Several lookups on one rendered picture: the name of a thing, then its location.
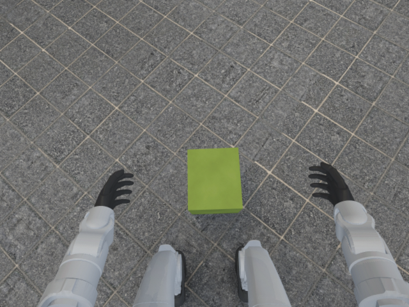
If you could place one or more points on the robot shin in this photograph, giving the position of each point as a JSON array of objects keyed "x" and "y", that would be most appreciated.
[
  {"x": 250, "y": 243},
  {"x": 166, "y": 247}
]

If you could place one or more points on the robot left shin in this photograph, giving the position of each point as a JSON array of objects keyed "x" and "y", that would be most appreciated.
[{"x": 166, "y": 247}]

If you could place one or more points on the robot right shin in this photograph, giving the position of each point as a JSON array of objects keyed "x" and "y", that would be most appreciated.
[{"x": 250, "y": 243}]

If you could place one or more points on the carton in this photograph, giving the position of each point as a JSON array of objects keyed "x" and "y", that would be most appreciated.
[{"x": 214, "y": 183}]

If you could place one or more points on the robot right hand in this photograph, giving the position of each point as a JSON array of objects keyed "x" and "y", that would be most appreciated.
[{"x": 336, "y": 185}]

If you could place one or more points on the robot left forearm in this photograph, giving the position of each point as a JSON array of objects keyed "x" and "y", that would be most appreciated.
[{"x": 82, "y": 266}]

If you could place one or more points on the robot left hand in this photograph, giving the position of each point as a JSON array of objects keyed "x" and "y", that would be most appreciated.
[{"x": 109, "y": 192}]

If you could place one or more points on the robot right forearm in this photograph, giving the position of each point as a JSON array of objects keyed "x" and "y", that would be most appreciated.
[{"x": 378, "y": 282}]

